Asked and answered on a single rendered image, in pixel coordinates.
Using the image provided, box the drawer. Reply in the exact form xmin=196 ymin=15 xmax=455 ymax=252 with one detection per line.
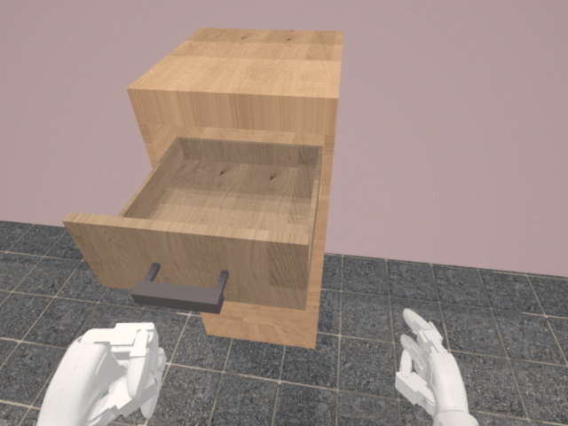
xmin=62 ymin=137 xmax=323 ymax=311

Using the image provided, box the left robot hand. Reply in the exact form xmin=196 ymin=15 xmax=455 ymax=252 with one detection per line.
xmin=36 ymin=323 xmax=167 ymax=426

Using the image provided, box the handle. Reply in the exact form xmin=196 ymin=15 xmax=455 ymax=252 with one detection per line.
xmin=130 ymin=263 xmax=229 ymax=314

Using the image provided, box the cabinet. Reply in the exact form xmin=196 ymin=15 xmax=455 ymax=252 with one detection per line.
xmin=126 ymin=28 xmax=343 ymax=349

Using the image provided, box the right robot hand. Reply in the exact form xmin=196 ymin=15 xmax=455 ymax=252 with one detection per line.
xmin=395 ymin=308 xmax=469 ymax=421

